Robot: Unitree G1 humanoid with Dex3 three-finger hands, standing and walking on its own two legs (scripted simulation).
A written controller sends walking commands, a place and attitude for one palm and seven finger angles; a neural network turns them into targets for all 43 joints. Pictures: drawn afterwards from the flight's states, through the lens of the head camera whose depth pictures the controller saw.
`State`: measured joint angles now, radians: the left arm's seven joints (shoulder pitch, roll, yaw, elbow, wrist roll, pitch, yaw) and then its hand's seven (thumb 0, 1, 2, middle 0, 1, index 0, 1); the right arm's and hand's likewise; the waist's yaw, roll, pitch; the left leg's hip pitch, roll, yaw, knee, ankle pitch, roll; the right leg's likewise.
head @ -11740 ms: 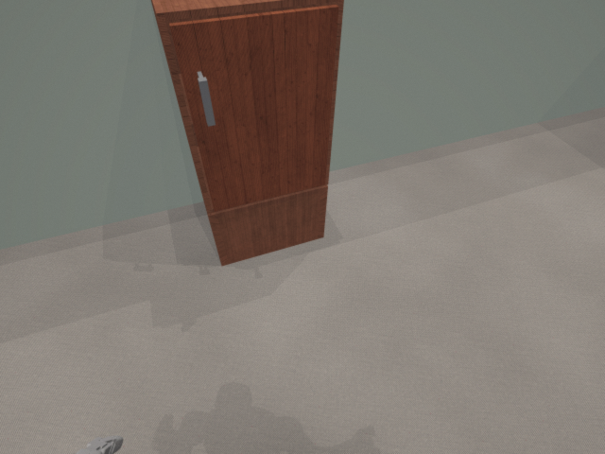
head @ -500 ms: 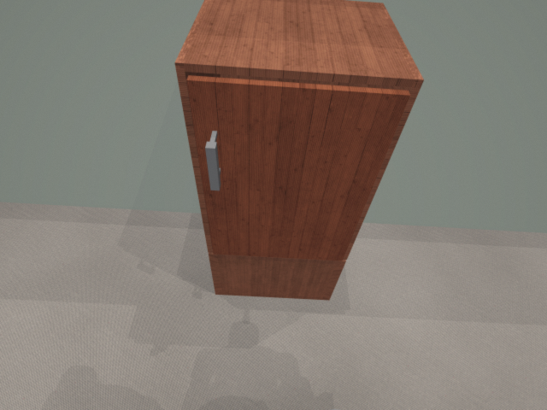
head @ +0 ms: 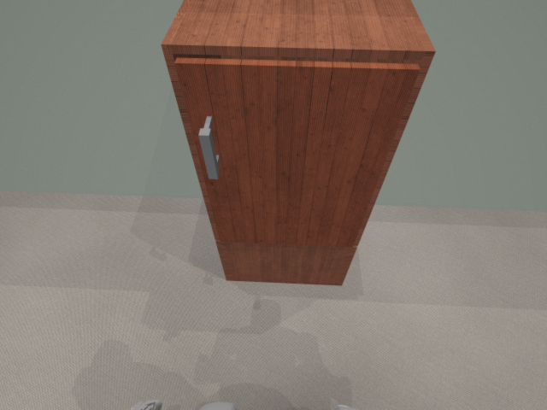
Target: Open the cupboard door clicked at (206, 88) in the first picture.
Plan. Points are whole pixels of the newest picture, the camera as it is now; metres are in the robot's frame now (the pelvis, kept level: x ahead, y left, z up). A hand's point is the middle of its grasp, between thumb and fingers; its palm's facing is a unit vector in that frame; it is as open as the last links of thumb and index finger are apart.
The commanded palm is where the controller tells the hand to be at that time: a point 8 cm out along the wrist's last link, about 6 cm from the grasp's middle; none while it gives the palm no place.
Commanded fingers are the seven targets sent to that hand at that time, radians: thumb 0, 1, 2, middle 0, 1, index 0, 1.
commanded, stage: come to a stop and stand still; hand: left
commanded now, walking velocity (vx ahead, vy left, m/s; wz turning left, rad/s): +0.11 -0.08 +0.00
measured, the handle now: (211, 148) +0.58 +0.17 +0.00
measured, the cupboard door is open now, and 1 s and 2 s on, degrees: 0 0 0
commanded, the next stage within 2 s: look again from close up in 0.58 s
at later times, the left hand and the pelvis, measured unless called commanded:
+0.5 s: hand out of the picture -0.03 +0.21 -0.15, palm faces +0.01 -0.97 -0.24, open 7.3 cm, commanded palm none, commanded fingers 0.00 0.90 0.90 -0.20 -0.30 -0.20 -0.30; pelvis -0.03 +0.02 +0.00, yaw -3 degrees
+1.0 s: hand out of the picture +0.03 +0.20 -0.16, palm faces +0.00 -0.98 -0.21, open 7.3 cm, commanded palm none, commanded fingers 0.00 0.90 0.90 -0.20 -0.30 -0.20 -0.30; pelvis +0.01 +0.02 +0.01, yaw -3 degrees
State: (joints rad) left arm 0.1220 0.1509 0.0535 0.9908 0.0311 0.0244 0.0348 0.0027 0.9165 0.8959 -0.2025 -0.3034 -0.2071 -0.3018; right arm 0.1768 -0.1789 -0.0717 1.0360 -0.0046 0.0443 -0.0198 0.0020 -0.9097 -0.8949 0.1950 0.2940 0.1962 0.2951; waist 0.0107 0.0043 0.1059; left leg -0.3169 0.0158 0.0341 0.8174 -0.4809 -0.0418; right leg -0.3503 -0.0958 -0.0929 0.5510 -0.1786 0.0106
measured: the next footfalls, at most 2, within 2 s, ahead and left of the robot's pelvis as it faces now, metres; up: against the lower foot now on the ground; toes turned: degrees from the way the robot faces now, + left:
left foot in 0.04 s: +0.02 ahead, +0.13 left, +0.00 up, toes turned +3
right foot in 0.40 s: +0.02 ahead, -0.06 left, +0.00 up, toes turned -5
